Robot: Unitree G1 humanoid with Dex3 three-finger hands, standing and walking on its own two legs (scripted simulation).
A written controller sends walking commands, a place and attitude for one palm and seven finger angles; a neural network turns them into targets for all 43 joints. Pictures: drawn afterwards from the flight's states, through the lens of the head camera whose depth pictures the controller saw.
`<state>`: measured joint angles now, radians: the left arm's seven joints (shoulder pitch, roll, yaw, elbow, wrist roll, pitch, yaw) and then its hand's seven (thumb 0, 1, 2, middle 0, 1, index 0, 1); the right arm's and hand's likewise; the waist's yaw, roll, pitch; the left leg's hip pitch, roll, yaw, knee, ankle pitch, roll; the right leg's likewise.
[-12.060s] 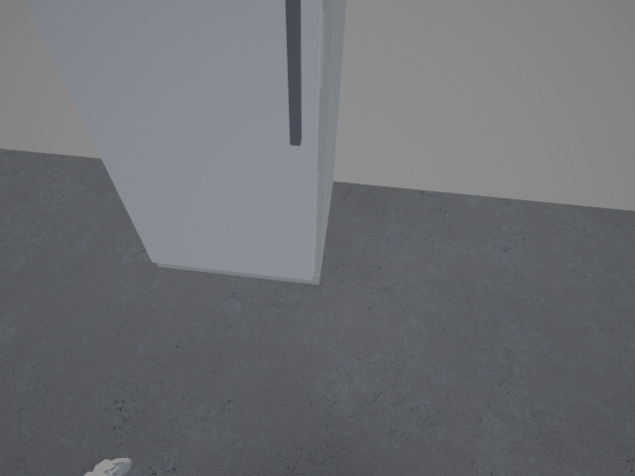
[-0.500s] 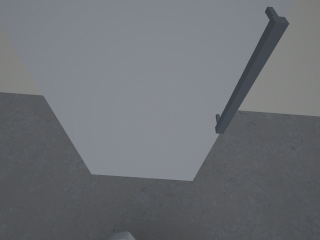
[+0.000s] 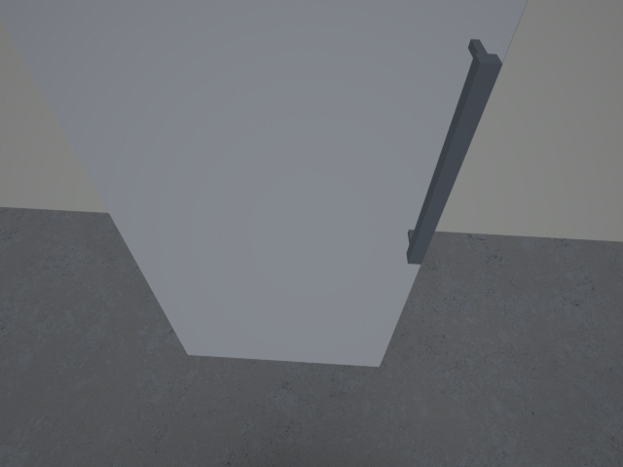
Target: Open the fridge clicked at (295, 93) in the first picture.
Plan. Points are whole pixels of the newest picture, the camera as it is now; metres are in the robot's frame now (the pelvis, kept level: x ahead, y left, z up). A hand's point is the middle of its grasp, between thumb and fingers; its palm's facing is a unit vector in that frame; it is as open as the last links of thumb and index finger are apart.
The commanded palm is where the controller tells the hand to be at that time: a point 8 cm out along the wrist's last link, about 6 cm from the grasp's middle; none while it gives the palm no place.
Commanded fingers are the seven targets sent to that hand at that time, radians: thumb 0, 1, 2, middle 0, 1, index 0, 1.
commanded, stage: come to a stop and stand still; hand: right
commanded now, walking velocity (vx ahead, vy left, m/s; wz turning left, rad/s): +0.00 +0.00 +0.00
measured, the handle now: (439, 173) +0.49 -0.15 +0.13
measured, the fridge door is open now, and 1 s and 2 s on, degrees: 0 0 0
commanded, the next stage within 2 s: look again from close up in 0.50 s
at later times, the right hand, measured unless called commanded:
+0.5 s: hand out of the picture -0.01 -0.17 -0.17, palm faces +0.03 +0.98 -0.21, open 7.4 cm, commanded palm none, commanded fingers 0.00 -0.90 -0.90 0.20 0.30 0.20 0.30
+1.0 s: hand out of the picture -0.01 -0.16 -0.17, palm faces +0.04 +0.98 -0.18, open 7.4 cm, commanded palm none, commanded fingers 0.00 -0.90 -0.90 0.20 0.30 0.20 0.30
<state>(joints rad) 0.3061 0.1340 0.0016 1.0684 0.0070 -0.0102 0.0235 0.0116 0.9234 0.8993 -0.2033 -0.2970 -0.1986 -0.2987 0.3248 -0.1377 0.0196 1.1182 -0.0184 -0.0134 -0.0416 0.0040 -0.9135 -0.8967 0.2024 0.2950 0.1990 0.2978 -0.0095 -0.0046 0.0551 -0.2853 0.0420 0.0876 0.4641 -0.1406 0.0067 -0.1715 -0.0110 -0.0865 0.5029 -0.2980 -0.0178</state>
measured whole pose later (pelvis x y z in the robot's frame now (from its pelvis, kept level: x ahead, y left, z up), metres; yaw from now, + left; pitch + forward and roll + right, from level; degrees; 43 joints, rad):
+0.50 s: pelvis -0.01 +0.00 +0.00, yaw +0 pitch -2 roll -1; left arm 0.38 0.16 0.01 1.06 0.02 -0.01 0.02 0.00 0.91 0.90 -0.20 -0.30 -0.20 -0.30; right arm 0.33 -0.13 0.00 1.07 -0.02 -0.01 -0.03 0.01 -0.91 -0.90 0.20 0.30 0.20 0.30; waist 0.00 -0.01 -0.01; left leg -0.31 0.05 0.06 0.49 -0.14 0.01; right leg -0.18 0.01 -0.10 0.48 -0.27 -0.03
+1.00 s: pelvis +0.00 +0.00 +0.00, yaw +0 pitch -3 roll -1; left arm 0.35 0.12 0.00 1.10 0.01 -0.02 0.03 0.00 0.91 0.90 -0.20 -0.30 -0.20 -0.30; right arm 0.32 -0.12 0.01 1.11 -0.02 -0.01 -0.04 0.01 -0.91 -0.90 0.20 0.30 0.20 0.30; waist 0.00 -0.01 0.03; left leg -0.26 0.04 0.07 0.44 -0.13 0.01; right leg -0.14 0.00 -0.08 0.44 -0.26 -0.02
